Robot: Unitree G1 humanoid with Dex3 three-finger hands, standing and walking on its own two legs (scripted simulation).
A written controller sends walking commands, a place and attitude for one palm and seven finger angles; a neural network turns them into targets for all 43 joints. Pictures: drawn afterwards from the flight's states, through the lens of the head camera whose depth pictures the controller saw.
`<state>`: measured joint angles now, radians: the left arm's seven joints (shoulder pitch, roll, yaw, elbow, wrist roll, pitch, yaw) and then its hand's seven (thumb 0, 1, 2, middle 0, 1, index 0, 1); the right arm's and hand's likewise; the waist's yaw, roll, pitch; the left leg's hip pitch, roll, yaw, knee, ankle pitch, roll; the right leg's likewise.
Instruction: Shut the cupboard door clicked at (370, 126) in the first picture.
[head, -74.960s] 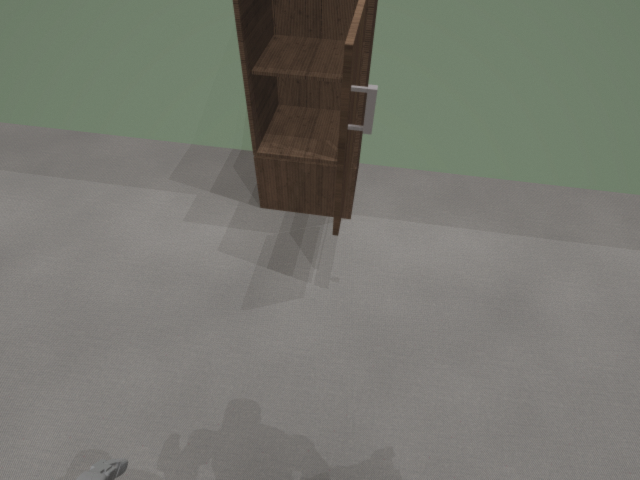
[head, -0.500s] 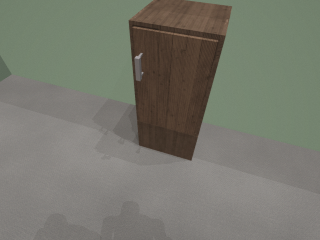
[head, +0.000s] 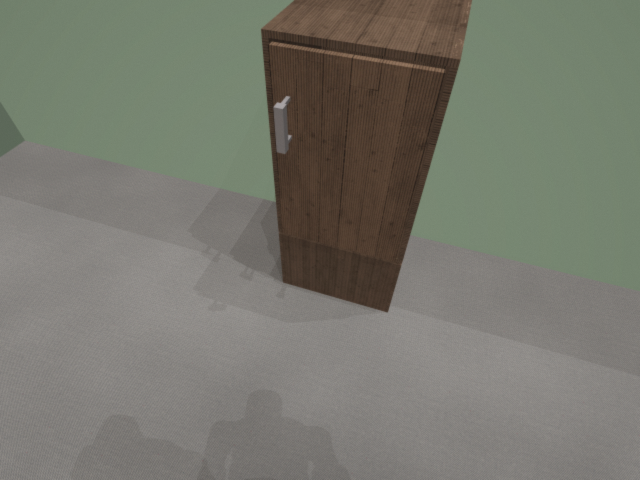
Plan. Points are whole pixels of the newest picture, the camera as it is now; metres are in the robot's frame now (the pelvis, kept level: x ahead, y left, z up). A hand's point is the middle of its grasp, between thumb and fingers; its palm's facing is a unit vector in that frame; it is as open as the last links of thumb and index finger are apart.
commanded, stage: look to check the result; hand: left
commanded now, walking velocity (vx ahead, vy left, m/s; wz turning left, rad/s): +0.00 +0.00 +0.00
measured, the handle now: (284, 124) +0.87 +0.13 -0.03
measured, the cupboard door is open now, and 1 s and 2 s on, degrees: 0 0 0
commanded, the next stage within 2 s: walk to a spot facing it in 0.16 s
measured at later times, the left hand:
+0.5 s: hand out of the picture +0.03 +0.20 -0.18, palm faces +0.08 -0.97 -0.25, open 7.4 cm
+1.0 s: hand out of the picture +0.02 +0.21 -0.16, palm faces +0.36 -0.88 -0.31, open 7.4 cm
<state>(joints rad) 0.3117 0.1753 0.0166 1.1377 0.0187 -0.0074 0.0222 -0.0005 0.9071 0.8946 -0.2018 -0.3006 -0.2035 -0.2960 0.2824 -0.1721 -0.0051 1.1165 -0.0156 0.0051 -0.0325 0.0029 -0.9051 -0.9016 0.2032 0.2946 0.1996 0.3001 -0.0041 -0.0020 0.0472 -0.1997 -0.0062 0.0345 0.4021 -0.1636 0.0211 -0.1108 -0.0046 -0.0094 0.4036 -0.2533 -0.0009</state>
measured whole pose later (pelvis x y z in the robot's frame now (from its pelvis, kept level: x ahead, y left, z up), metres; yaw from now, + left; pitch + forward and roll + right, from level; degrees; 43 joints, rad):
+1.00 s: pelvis +0.00 -0.04 -0.01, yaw +23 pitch +3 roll +0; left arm 0.17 0.25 0.07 0.85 0.03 0.02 0.01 0.00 0.91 0.89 -0.20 -0.30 -0.20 -0.30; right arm 0.23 -0.23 -0.07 0.93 -0.03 0.07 0.00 0.00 -0.90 -0.90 0.21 0.30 0.20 0.30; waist -0.03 0.01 0.06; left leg -0.44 -0.10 -0.17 0.55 -0.20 -0.01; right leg -0.28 -0.01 0.03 0.55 -0.38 0.00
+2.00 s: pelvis +0.04 +0.03 -0.02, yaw +63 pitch +0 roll +1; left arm 0.35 0.22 0.08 0.96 0.03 0.01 -0.01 0.00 0.90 0.89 -0.21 -0.30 -0.21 -0.30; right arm 0.12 -0.21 -0.04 0.86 -0.04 -0.01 0.03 0.01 -0.91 -0.90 0.20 0.29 0.20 0.30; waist 0.02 -0.06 0.12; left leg -0.37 0.01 0.10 0.65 -0.26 0.04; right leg -0.32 -0.18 -0.12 1.02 -0.53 0.05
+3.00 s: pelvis +0.17 +0.17 -0.01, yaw +45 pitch +0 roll +0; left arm 0.17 0.22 0.08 0.87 0.03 0.03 0.00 0.00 0.91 0.89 -0.20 -0.30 -0.20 -0.30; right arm 0.16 -0.26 -0.06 0.91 -0.02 0.06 -0.03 0.01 -0.91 -0.90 0.20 0.29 0.20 0.30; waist 0.01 0.04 0.11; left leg -0.45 0.06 0.03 1.08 -0.48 -0.07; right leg -0.31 0.03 -0.01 0.59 -0.29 -0.04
